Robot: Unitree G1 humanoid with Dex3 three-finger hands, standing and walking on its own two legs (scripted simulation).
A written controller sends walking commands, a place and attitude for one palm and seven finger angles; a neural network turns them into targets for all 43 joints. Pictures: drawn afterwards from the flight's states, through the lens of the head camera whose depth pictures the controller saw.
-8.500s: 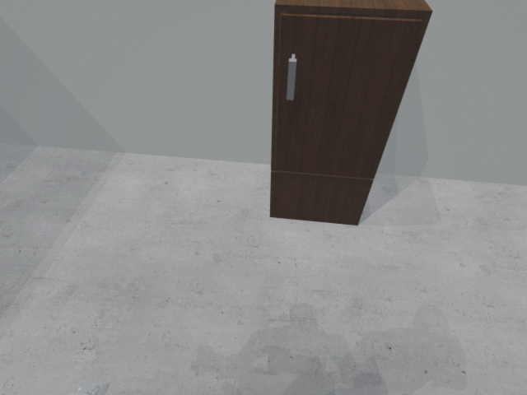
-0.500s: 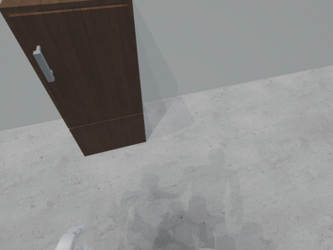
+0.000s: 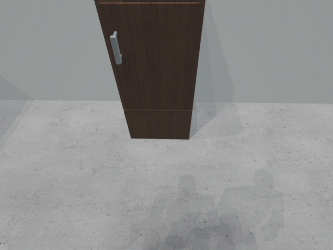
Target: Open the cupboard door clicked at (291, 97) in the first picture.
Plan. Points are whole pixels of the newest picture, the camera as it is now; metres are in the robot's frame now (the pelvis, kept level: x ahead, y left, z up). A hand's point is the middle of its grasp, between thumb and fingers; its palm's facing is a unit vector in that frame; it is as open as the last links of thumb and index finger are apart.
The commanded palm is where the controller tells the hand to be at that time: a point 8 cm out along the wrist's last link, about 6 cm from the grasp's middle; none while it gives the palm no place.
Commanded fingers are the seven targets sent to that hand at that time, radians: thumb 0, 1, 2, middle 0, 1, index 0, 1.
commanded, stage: take the last steps up to it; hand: left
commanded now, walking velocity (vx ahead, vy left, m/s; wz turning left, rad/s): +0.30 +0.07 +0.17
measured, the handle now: (117, 47) +0.89 +0.30 +0.00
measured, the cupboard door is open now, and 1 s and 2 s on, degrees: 0 0 0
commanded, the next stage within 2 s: come to a stop and stand still in 1.02 s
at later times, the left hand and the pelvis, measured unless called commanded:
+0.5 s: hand (93, 245) +0.15 +0.22 -0.17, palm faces +0.05 -0.98 -0.19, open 7.4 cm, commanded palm none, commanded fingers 0.00 0.90 0.90 -0.20 -0.30 -0.20 -0.30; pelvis +0.09 +0.04 +0.00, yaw +3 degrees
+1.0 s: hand (119, 216) +0.23 +0.17 -0.16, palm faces +0.16 -0.97 -0.19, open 7.3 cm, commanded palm none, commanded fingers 0.00 0.90 0.90 -0.20 -0.30 -0.20 -0.30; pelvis +0.26 +0.00 +0.01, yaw +5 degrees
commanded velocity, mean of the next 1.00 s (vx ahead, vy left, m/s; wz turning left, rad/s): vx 0.27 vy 0.03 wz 0.04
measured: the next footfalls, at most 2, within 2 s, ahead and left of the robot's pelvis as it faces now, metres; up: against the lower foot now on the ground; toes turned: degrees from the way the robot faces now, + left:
left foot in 0.08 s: +0.01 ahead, +0.13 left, +0.00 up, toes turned +5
right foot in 0.60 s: +0.29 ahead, -0.09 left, +0.00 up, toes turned -5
